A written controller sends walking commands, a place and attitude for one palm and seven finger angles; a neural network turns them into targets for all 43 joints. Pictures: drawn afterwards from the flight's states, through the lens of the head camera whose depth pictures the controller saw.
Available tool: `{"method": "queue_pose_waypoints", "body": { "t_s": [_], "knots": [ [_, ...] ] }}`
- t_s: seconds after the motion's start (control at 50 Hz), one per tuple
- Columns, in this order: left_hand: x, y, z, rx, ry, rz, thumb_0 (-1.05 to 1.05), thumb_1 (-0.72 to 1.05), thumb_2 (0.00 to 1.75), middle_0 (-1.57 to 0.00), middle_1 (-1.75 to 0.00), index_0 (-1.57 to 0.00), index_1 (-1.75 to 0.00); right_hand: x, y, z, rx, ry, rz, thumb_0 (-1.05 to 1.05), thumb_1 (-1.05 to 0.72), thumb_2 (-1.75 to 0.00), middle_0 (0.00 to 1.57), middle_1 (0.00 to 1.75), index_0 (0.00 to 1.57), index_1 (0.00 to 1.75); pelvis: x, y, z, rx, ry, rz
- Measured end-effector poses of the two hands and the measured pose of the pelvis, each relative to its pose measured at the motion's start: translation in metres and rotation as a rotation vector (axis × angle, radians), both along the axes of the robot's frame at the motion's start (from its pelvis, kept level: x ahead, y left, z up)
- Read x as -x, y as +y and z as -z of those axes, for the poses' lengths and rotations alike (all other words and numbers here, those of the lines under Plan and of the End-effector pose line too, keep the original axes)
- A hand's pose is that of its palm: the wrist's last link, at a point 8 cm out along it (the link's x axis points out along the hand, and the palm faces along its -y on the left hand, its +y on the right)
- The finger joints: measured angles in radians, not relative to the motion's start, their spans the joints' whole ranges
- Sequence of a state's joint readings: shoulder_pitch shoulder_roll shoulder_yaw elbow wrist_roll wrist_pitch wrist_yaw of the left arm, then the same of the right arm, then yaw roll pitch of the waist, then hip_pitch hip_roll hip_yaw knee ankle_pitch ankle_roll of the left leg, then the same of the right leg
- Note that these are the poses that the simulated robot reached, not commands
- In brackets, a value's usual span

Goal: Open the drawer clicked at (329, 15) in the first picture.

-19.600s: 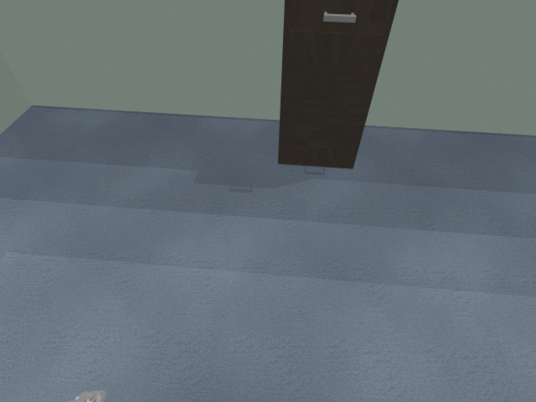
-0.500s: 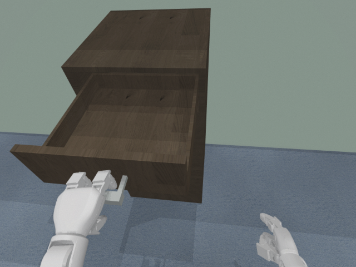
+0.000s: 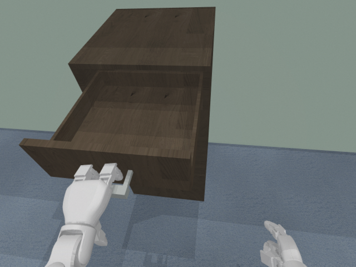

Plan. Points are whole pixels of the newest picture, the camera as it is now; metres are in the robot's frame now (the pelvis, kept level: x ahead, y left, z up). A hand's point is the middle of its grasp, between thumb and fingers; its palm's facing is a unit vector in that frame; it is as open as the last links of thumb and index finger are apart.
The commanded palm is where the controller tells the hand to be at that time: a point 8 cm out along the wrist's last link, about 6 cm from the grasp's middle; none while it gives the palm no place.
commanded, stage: lift the hand off the handle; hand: left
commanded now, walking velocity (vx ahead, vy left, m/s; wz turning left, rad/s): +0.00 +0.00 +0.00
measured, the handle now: (104, 181) +0.27 +0.21 +0.05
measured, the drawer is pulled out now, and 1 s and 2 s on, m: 0.30 0.30 0.30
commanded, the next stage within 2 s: draw the hand back to the body in 1.34 s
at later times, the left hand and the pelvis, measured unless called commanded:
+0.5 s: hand (94, 193) +0.23 +0.21 +0.08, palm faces +0.05 -0.09 -0.99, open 13.3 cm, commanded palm +0.21 +0.21 +0.15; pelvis +0.00 +0.00 +0.01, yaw +0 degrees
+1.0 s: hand (84, 162) +0.25 +0.21 +0.16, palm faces +0.15 -0.07 -0.99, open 13.8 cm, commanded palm +0.21 +0.20 +0.22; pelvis +0.00 +0.00 +0.02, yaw +0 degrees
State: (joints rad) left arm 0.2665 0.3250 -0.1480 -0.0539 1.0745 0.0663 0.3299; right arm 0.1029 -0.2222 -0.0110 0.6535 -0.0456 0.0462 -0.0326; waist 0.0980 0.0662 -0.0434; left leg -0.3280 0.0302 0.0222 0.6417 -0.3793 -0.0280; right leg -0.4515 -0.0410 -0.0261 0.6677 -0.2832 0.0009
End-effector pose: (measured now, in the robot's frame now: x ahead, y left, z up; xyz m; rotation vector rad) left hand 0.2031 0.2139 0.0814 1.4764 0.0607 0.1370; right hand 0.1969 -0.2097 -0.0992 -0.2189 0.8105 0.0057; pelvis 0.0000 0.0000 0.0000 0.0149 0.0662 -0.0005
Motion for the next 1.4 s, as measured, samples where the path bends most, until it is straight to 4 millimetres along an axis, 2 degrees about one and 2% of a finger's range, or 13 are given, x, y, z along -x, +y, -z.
{"method": "queue_pose_waypoints", "body": {
  "t_s": [0.18,0.34,0.48,0.74,0.96,1.28,1.4],
  "knots": [
    [-0.005,0.001,-0.006,-0.006,0.016,0.010,0.00,-0.49,0.30,-0.32,-1.20,-0.37,-1.26,-0.002,0.006,-0.003,-0.008,-0.010,-0.005,0.01,-0.91,-0.90,0.20,0.30,0.20,0.30,0.003,0.001,-0.002,-0.001,-0.017,-0.003],
    [-0.003,-0.002,-0.032,-0.005,-0.025,0.038,0.00,-0.49,0.30,-0.32,-1.20,-0.38,-1.24,-0.007,0.009,-0.012,-0.027,-0.040,-0.006,0.01,-0.91,-0.90,0.20,0.30,0.20,0.30,0.002,0.001,-0.007,-0.001,-0.045,0.003],
    [-0.006,0.000,-0.044,-0.004,0.005,0.043,0.00,-0.49,0.30,-0.33,-1.20,-0.40,-1.24,-0.013,0.011,-0.017,-0.029,-0.045,-0.018,0.01,-0.91,-0.90,0.20,0.30,0.20,0.30,0.001,0.000,-0.012,0.000,-0.067,0.000],
    [-0.004,0.000,-0.085,-0.012,-0.052,0.054,0.00,-0.49,0.30,-0.34,-1.21,-0.40,-1.23,-0.025,0.017,-0.024,-0.053,-0.054,-0.053,0.01,-0.91,-0.90,0.20,0.30,0.20,0.30,-0.002,0.000,-0.018,0.004,-0.095,-0.007],
    [-0.017,-0.004,-0.125,-0.023,-0.107,0.074,0.00,-0.49,0.30,-0.33,-1.20,-0.34,-1.20,-0.032,0.024,-0.031,-0.088,-0.073,-0.073,0.01,-0.91,-0.90,0.20,0.30,0.20,0.30,0.000,0.000,-0.021,0.004,-0.116,-0.007],
    [-0.028,-0.002,-0.162,-0.040,-0.126,0.089,0.00,-0.49,0.30,-0.32,-1.20,-0.32,-1.20,-0.027,0.015,-0.029,-0.103,-0.066,-0.069,0.01,-0.91,-0.90,0.19,0.30,0.20,0.30,0.002,-0.002,-0.021,0.003,-0.119,-0.006],
    [-0.032,-0.004,-0.161,-0.029,-0.101,0.095,0.00,-0.49,0.30,-0.32,-1.20,-0.32,-1.20,-0.025,0.013,-0.029,-0.111,-0.065,-0.060,0.01,-0.91,-0.90,0.19,0.30,0.20,0.30,0.004,-0.002,-0.021,0.000,-0.113,-0.003]
  ]
}}
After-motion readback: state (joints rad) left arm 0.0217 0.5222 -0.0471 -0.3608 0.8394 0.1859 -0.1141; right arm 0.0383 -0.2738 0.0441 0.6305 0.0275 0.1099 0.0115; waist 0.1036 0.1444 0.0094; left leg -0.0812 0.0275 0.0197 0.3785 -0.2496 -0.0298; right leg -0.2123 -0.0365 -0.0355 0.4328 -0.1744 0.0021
